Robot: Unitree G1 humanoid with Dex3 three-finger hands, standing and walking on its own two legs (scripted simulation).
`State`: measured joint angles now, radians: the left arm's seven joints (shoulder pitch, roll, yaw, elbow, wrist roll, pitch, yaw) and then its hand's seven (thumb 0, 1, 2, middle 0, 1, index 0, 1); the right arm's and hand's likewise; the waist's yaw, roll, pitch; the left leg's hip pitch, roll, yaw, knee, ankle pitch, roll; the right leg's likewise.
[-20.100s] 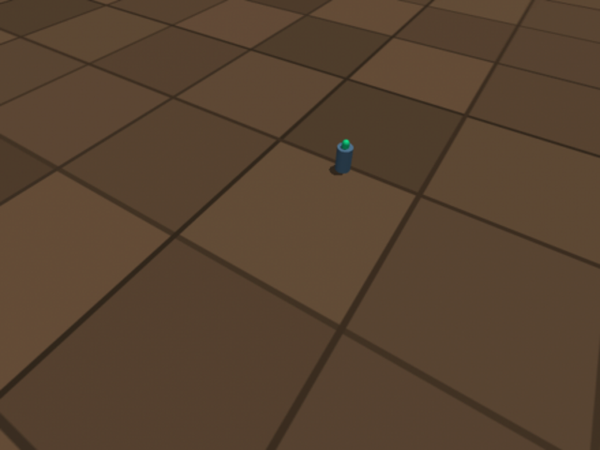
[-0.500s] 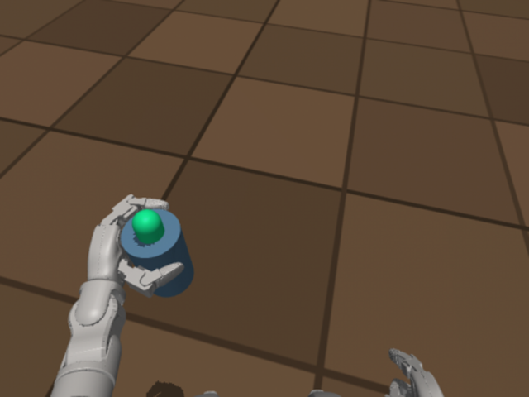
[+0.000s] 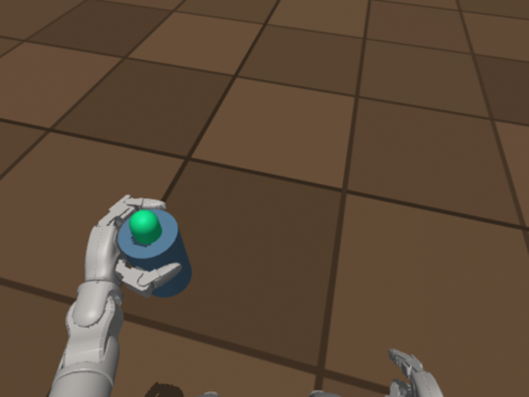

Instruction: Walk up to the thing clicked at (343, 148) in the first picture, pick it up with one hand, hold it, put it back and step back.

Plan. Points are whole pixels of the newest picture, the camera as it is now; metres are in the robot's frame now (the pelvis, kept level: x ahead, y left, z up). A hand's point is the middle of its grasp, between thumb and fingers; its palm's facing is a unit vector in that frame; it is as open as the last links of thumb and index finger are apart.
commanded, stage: crouch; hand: left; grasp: from the side
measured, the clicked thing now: (156, 249) +0.33 +0.17 +0.04
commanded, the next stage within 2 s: lower in 1.80 s
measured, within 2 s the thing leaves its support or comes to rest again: neither
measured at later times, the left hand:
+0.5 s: hand (169, 284) +0.34 +0.18 -0.12, palm faces +0.02 -1.00 +0.00, open 11.1 cm
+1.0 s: hand (184, 318) +0.35 +0.19 -0.36, palm faces +0.06 -1.00 -0.03, open 11.1 cm
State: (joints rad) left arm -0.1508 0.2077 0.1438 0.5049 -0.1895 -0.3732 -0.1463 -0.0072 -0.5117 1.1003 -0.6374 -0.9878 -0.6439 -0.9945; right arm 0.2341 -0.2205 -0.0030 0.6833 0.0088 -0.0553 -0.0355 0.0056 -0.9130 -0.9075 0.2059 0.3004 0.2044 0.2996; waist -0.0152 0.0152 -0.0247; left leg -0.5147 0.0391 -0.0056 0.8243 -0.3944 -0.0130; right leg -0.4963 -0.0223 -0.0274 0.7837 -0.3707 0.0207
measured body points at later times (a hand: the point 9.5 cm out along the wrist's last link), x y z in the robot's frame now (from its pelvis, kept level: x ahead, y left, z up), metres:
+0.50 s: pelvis -0.02 +0.00 -0.10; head +0.10 +0.02 +0.33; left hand +0.33 +0.23 -0.11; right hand +0.10 -0.27 -0.21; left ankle +0.02 +0.12 -0.70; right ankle +0.02 -0.14 -0.70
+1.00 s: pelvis -0.07 +0.00 -0.31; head +0.12 +0.03 +0.09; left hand +0.34 +0.25 -0.35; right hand +0.05 -0.26 -0.44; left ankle +0.01 +0.12 -0.71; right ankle +0.02 -0.13 -0.71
